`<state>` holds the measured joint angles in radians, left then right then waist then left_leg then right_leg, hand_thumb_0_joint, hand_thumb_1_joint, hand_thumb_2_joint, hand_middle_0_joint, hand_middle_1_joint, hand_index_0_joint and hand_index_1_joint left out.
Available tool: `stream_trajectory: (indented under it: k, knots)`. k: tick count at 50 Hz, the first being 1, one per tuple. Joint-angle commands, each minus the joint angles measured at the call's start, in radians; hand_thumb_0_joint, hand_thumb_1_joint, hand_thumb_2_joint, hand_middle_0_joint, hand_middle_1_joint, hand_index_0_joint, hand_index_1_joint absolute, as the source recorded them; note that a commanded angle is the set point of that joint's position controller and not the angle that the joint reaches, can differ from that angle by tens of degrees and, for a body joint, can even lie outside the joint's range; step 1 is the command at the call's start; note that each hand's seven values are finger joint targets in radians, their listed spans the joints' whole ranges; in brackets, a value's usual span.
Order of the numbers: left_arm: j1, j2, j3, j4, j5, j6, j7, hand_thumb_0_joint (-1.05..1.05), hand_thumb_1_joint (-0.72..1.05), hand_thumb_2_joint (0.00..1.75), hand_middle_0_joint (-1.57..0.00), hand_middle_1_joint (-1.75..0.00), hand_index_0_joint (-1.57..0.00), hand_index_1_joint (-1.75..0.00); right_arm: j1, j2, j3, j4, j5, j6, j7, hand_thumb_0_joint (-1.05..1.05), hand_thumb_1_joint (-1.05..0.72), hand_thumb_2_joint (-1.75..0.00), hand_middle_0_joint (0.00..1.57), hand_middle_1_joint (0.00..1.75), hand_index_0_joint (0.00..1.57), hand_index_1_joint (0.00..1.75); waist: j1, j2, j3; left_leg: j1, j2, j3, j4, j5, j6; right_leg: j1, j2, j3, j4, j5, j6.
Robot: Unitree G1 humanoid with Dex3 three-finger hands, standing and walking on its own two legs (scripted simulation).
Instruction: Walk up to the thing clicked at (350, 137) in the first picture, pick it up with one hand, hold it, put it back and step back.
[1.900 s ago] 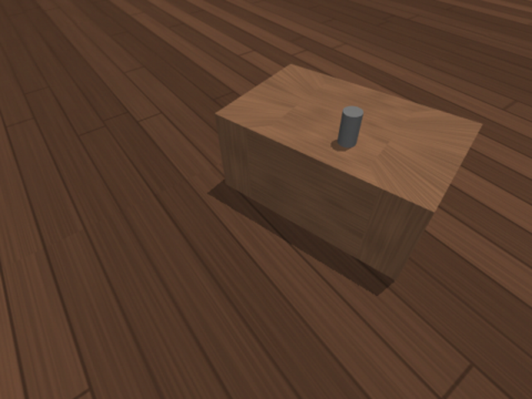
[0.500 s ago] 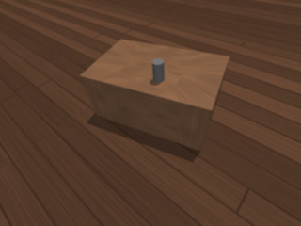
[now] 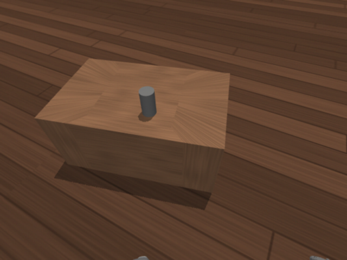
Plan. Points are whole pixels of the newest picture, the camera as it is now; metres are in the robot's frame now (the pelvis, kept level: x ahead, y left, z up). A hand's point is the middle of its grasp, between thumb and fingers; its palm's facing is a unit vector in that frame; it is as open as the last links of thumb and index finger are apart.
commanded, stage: walk up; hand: left
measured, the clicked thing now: (148, 102) +0.86 +0.15 -0.23
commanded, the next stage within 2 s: none
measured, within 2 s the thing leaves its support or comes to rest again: neither
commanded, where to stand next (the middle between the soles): +0.35 +0.07 m, yaw -13 degrees
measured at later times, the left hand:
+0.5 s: hand (79, 203) +0.30 +0.29 -0.09, palm faces -0.14 -0.88 -0.46, open 7.4 cm
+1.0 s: hand (70, 175) +0.41 +0.37 -0.15, palm faces -0.27 -0.88 -0.39, open 7.4 cm
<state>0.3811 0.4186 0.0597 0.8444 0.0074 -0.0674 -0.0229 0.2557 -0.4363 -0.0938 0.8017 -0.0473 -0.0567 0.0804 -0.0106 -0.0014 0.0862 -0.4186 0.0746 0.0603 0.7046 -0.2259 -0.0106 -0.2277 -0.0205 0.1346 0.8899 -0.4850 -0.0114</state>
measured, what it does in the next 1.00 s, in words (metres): walks ahead: right foot, then left foot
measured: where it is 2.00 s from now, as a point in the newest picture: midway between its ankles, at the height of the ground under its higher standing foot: (161, 247)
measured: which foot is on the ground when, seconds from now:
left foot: down 0.00-0.34, up 0.36-0.68, down 0.70-1.00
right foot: up 0.00-0.30, down 0.32-0.72, up 0.74-1.00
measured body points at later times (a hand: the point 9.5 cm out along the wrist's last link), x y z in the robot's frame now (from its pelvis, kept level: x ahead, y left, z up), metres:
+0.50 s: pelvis +0.17 +0.02 +0.01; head +0.18 -0.02 +0.46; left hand +0.30 +0.33 -0.06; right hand +0.18 -0.30 -0.12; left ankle +0.20 +0.17 -0.65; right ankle +0.21 -0.10 -0.71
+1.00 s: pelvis +0.29 +0.11 +0.00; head +0.32 +0.11 +0.45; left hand +0.43 +0.41 -0.12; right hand +0.29 -0.22 -0.10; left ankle +0.36 +0.22 -0.71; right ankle +0.29 -0.02 -0.70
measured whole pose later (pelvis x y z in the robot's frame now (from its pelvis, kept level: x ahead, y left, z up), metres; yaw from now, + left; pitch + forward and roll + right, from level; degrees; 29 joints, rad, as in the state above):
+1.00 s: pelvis +0.29 +0.11 +0.00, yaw -15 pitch -2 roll -1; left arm 0.28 0.42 0.05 0.91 0.01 -0.03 -0.01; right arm 0.25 -0.40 -0.02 0.84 -0.02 -0.03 0.02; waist -0.01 -0.01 0.10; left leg -0.38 0.11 0.11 0.76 -0.34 0.01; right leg -0.38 -0.01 -0.03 0.80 -0.42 -0.04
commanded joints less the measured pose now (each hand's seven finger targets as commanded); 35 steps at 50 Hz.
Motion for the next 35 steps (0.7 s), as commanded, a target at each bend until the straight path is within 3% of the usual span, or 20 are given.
stream_trajectory:
  k: [1, 3, 5, 8, 9, 12, 14, 15, 16, 17, 18, 20, 23, 26, 28, 30, 32, 33, 34, 35]
  knots:
    - [0.019, 0.249, 0.047, -0.077, -0.008, -0.034, 0.031, 0.00, 0.90, 0.90, -0.20, -0.30, -0.20, -0.30, 0.082, -0.288, -0.088, -0.086, 0.039, -0.027, -0.031, 0.00, -0.90, -0.90, 0.20, 0.30, 0.20, 0.30, -0.027, 0.107, -0.016, 0.248, 0.338, -0.557, -0.474, -0.339, 0.215, -0.424, -0.010, -0.011, 0.400, 0.066, -0.040]
    - [0.038, 0.224, 0.051, -0.045, -0.022, -0.029, 0.014, 0.00, 0.90, 0.90, -0.20, -0.30, -0.20, -0.30, 0.040, -0.238, -0.061, -0.091, 0.034, -0.029, -0.035, 0.00, -0.90, -0.90, 0.20, 0.30, 0.20, 0.30, -0.009, 0.160, 0.009, 0.213, 0.236, -0.324, -0.445, -0.184, 0.206, -0.390, -0.049, -0.054, 0.289, 0.122, -0.032]
    - [0.035, 0.192, 0.043, -0.036, -0.023, -0.020, -0.001, 0.00, 0.90, 0.90, -0.20, -0.30, -0.20, -0.30, 0.051, -0.232, -0.050, -0.086, 0.028, -0.031, -0.036, 0.00, -0.90, -0.90, 0.20, 0.30, 0.20, 0.30, -0.012, 0.177, -0.011, 0.198, 0.197, -0.187, -0.418, -0.017, 0.214, -0.318, -0.044, -0.089, 0.142, 0.135, -0.008]
    - [-0.065, 0.177, 0.039, -0.079, -0.010, -0.020, -0.010, 0.00, 0.90, 0.90, -0.20, -0.30, -0.20, -0.30, 0.101, -0.244, -0.046, -0.090, 0.019, -0.028, -0.035, 0.00, -0.90, -0.90, 0.20, 0.30, 0.20, 0.30, -0.047, 0.188, -0.022, 0.264, 0.225, -0.148, -0.405, 0.097, 0.260, -0.319, -0.045, -0.131, -0.022, 0.118, 0.005]
    - [-0.079, 0.177, 0.038, -0.084, -0.008, -0.020, -0.010, 0.00, 0.90, 0.90, -0.20, -0.30, -0.20, -0.30, 0.105, -0.246, -0.048, -0.094, 0.019, -0.024, -0.033, 0.00, -0.90, -0.90, 0.20, 0.30, 0.20, 0.30, -0.052, 0.183, -0.031, 0.273, 0.225, -0.129, -0.393, 0.109, 0.260, -0.304, -0.044, -0.152, -0.069, 0.139, -0.001]
    - [-0.075, 0.174, 0.043, -0.079, -0.006, -0.028, -0.007, 0.00, 0.90, 0.90, -0.20, -0.30, -0.20, -0.30, 0.063, -0.238, -0.044, -0.117, 0.023, -0.011, -0.030, 0.00, -0.90, -0.90, 0.20, 0.30, 0.20, 0.30, -0.027, 0.165, -0.051, 0.217, 0.217, -0.085, -0.327, 0.119, 0.228, -0.166, -0.014, -0.178, -0.201, 0.228, -0.017]
    - [0.004, 0.174, 0.053, -0.050, -0.005, -0.037, 0.003, 0.00, 0.90, 0.90, -0.20, -0.30, -0.20, -0.30, 0.033, -0.217, -0.037, -0.133, 0.026, 0.003, -0.028, 0.00, -0.90, -0.90, 0.20, 0.30, 0.20, 0.30, 0.026, 0.095, -0.095, 0.160, 0.184, -0.024, -0.182, 0.088, 0.183, 0.022, 0.019, -0.211, -0.333, 0.347, -0.026]
    - [0.052, 0.221, 0.075, -0.033, -0.001, -0.044, 0.013, 0.00, 0.90, 0.90, -0.20, -0.30, -0.20, -0.30, 0.059, -0.173, -0.019, -0.137, 0.027, 0.006, -0.027, 0.00, -0.90, -0.90, 0.20, 0.30, 0.20, 0.30, 0.048, -0.002, -0.137, 0.082, 0.135, 0.020, -0.036, 0.110, 0.150, 0.184, 0.039, -0.191, -0.363, 0.314, -0.037]
    - [0.128, 0.284, 0.101, -0.026, 0.004, -0.051, 0.026, 0.00, 0.90, 0.90, -0.20, -0.30, -0.20, -0.30, 0.104, -0.120, 0.000, -0.140, 0.031, 0.005, -0.028, 0.00, -0.90, -0.90, 0.20, 0.30, 0.20, 0.30, 0.093, -0.170, -0.178, -0.037, 0.058, 0.060, 0.221, 0.006, 0.101, 0.295, -0.072, 0.041, -0.456, 0.145, -0.079]
    - [0.134, 0.364, 0.113, -0.062, 0.003, -0.059, 0.039, 0.00, 0.90, 0.90, -0.20, -0.30, -0.20, -0.30, 0.136, -0.089, 0.014, -0.155, 0.029, 0.013, -0.027, 0.00, -0.90, -0.90, 0.20, 0.30, 0.20, 0.30, 0.074, -0.280, -0.179, -0.235, -0.042, 0.019, 0.412, -0.321, 0.046, 0.350, -0.344, 0.500, -0.558, 0.059, -0.175]
    - [0.088, 0.375, 0.107, -0.071, -0.012, -0.050, 0.040, 0.00, 0.90, 0.90, -0.20, -0.30, -0.20, -0.30, 0.091, -0.204, -0.023, -0.139, 0.018, 0.038, -0.038, 0.00, -0.90, -0.90, 0.20, 0.30, 0.20, 0.30, 0.074, -0.127, -0.109, -0.255, -0.011, -0.097, 0.493, -0.365, 0.038, 0.218, -0.404, 0.602, -0.592, -0.029, -0.266]
    - [0.013, 0.341, 0.101, -0.091, -0.020, -0.046, 0.047, 0.00, 0.90, 0.90, -0.20, -0.30, -0.20, -0.30, 0.072, -0.217, -0.032, -0.118, 0.024, 0.047, -0.040, 0.00, -0.90, -0.90, 0.20, 0.30, 0.20, 0.30, 0.048, -0.069, -0.002, -0.294, 0.047, -0.141, 0.501, -0.282, 0.043, 0.116, -0.336, 0.428, -0.580, 0.035, -0.266]
    - [-0.017, 0.295, 0.086, -0.097, -0.014, -0.049, 0.049, 0.00, 0.90, 0.90, -0.20, -0.30, -0.20, -0.30, 0.134, -0.208, -0.037, -0.073, 0.016, 0.047, -0.029, 0.00, -0.90, -0.90, 0.20, 0.30, 0.20, 0.30, 0.008, -0.109, -0.002, -0.192, 0.065, -0.114, 0.400, -0.158, 0.021, -0.012, -0.230, 0.219, -0.533, 0.221, -0.219]
    - [-0.013, 0.305, 0.090, -0.110, -0.003, -0.054, 0.047, 0.00, 0.90, 0.90, -0.20, -0.30, -0.20, -0.30, 0.092, -0.191, -0.046, -0.089, 0.007, 0.051, -0.012, 0.00, -0.90, -0.90, 0.20, 0.30, 0.20, 0.30, 0.013, -0.140, -0.011, -0.155, 0.065, -0.076, 0.297, -0.128, 0.006, -0.072, -0.210, 0.153, -0.524, 0.189, -0.225]
    - [0.005, 0.317, 0.092, -0.113, 0.004, -0.056, 0.049, 0.00, 0.90, 0.90, -0.20, -0.30, -0.20, -0.30, 0.050, -0.187, -0.051, -0.107, 0.002, 0.050, -0.005, 0.00, -0.90, -0.90, 0.20, 0.30, 0.20, 0.30, 0.029, -0.152, -0.015, -0.146, 0.064, -0.060, 0.233, -0.107, 0.006, -0.086, -0.205, 0.153, -0.508, 0.137, -0.225]
    - [-0.018, 0.313, 0.086, -0.117, 0.010, -0.053, 0.049, 0.00, 0.90, 0.90, -0.20, -0.30, -0.20, -0.30, 0.026, -0.170, -0.048, -0.105, 0.007, 0.043, -0.008, 0.00, -0.90, -0.90, 0.20, 0.30, 0.20, 0.30, 0.026, -0.173, -0.011, -0.082, 0.056, -0.044, 0.149, -0.086, 0.010, -0.139, -0.193, 0.118, -0.472, 0.188, -0.214]
    - [-0.076, 0.307, 0.070, -0.127, 0.012, -0.042, 0.048, 0.00, 0.90, 0.90, -0.20, -0.30, -0.20, -0.30, 0.048, -0.157, -0.048, -0.082, 0.020, 0.033, -0.017, 0.00, -0.90, -0.90, 0.20, 0.30, 0.20, 0.30, -0.003, -0.204, -0.034, 0.069, 0.019, -0.005, 0.062, -0.063, 0.017, -0.227, -0.170, 0.066, -0.415, 0.283, -0.192]
    - [-0.105, 0.300, 0.061, -0.128, 0.009, -0.034, 0.047, 0.00, 0.90, 0.90, -0.20, -0.30, -0.20, -0.30, 0.098, -0.158, -0.052, -0.061, 0.024, 0.027, -0.024, 0.00, -0.90, -0.90, 0.20, 0.30, 0.20, 0.30, -0.038, -0.189, -0.060, 0.185, -0.002, 0.019, -0.001, -0.001, 0.020, -0.280, -0.152, 0.031, -0.349, 0.317, -0.168]
    - [-0.096, 0.258, 0.044, -0.125, 0.012, -0.025, 0.049, 0.00, 0.90, 0.90, -0.20, -0.30, -0.20, -0.30, 0.148, -0.167, -0.057, -0.036, 0.023, 0.020, -0.034, 0.00, -0.90, -0.90, 0.20, 0.30, 0.20, 0.30, -0.067, -0.123, -0.091, 0.293, -0.041, 0.036, -0.053, 0.009, 0.025, -0.310, -0.119, -0.001, -0.239, 0.339, -0.131]
    - [-0.059, 0.195, 0.021, -0.116, 0.014, -0.016, 0.052, 0.00, 0.90, 0.90, -0.20, -0.30, -0.20, -0.30, 0.206, -0.201, -0.067, -0.015, 0.015, 0.014, -0.045, 0.00, -0.90, -0.90, 0.20, 0.30, 0.20, 0.30, -0.093, 0.025, -0.115, 0.351, -0.016, -0.024, -0.129, -0.065, 0.040, -0.339, -0.072, -0.053, -0.064, 0.261, -0.090]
